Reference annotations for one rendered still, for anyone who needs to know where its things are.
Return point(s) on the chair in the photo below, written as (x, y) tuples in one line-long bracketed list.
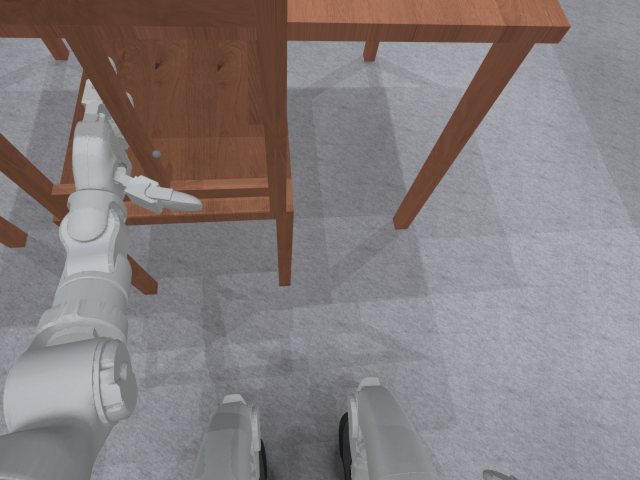
[(215, 109)]

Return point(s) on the left robot forearm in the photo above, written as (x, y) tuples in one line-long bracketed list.
[(93, 292)]

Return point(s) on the table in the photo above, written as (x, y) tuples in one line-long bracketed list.
[(513, 26)]

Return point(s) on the left robot thigh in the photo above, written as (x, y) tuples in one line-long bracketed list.
[(232, 435)]

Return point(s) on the left robot hand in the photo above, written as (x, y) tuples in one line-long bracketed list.
[(98, 149)]

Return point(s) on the right robot shin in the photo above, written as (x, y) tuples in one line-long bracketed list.
[(359, 467)]

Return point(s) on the left robot upper arm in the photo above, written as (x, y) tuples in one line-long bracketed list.
[(62, 403)]

